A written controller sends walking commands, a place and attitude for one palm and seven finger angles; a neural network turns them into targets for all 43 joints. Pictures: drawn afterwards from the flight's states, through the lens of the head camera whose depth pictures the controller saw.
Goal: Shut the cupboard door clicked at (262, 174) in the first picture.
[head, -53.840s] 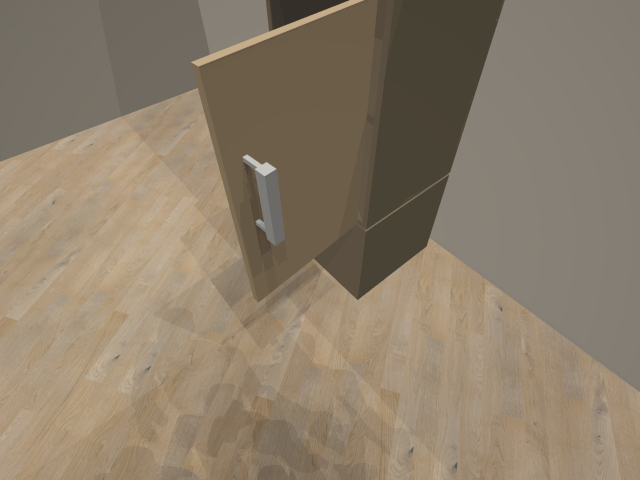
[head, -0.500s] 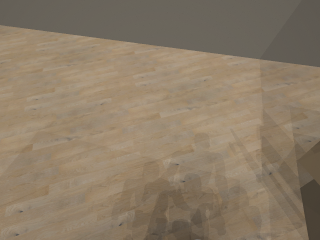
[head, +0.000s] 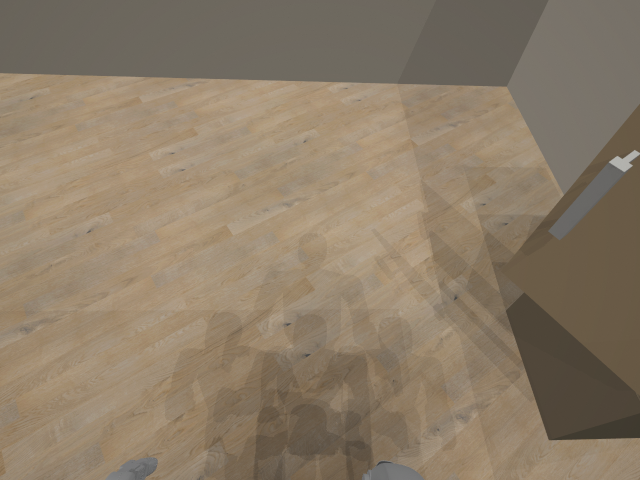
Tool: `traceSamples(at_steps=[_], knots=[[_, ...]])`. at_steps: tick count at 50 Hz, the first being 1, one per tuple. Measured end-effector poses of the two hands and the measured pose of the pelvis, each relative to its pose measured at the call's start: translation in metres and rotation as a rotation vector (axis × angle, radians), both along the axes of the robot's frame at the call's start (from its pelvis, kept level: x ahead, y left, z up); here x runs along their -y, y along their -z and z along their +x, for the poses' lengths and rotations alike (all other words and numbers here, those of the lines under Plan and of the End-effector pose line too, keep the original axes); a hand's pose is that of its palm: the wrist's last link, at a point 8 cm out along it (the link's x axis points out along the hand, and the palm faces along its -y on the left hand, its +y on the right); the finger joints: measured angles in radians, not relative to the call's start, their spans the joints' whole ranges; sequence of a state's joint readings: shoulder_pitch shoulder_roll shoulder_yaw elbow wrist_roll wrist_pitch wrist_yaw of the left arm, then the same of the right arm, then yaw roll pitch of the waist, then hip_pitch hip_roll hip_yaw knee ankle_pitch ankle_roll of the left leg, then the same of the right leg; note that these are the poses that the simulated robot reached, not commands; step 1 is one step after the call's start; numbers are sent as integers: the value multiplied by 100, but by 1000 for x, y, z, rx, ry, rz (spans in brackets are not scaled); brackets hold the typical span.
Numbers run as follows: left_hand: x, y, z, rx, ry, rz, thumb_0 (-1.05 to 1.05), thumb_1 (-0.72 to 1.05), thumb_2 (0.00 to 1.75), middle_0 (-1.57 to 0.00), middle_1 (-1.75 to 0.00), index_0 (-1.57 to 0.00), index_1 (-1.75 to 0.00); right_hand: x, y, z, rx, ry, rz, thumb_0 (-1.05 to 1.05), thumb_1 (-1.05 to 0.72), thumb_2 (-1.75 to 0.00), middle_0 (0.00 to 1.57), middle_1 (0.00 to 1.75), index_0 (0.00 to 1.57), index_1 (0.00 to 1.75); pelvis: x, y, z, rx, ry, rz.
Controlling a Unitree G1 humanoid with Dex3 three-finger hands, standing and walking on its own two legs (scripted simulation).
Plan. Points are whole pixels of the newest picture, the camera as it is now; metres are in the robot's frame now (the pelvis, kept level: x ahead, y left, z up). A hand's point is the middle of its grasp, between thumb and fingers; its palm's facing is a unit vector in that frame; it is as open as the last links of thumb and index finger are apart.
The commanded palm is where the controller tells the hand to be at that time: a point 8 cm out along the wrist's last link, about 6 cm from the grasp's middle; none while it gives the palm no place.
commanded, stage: turn to face it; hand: left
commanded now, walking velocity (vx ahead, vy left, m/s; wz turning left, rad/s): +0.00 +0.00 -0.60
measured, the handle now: (593, 196) +0.57 -0.43 -0.01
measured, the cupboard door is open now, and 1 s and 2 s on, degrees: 34 34 34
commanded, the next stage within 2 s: take the last steps up to it in 1.36 s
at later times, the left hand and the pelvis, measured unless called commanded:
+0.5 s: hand (200, 444) +0.18 +0.19 -0.19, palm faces -0.26 -0.95 -0.18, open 7.3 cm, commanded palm none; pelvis +0.04 +0.02 -0.01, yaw -17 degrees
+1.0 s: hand (261, 394) +0.25 +0.11 -0.16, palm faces -0.56 -0.78 -0.27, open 7.3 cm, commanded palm none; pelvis +0.05 -0.01 -0.01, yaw -35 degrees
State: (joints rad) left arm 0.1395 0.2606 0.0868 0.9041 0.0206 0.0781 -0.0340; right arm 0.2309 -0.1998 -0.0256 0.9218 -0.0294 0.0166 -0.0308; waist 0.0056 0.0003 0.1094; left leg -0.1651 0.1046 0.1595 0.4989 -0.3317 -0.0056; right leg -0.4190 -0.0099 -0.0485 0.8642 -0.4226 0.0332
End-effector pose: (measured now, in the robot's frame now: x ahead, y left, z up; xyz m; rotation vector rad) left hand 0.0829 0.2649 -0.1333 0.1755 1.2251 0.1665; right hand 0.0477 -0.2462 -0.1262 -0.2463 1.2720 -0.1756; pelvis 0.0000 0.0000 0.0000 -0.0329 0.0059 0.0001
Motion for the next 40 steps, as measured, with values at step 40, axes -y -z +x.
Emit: traceSamples(at_steps=[40], knots=[[80,-7,187,70,554,9,1,91,90,-20,-30,-20,-30,-3,10,-90,-1,514,7,0,-90,-90,20,30,20,30,-2,7,46,1,503,2]])
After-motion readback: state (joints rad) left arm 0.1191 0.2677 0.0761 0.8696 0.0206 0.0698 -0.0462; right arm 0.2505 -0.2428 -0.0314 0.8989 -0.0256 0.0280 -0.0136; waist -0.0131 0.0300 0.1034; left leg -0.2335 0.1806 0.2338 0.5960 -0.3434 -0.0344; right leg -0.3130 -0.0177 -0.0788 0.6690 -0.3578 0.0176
